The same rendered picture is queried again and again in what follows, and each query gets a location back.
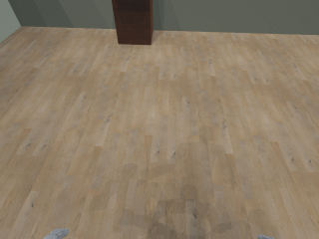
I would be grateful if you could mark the left robot hand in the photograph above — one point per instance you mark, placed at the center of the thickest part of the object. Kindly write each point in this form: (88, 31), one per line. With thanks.
(57, 234)

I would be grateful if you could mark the cabinet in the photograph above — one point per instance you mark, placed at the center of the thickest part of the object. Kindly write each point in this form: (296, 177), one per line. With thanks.
(134, 21)

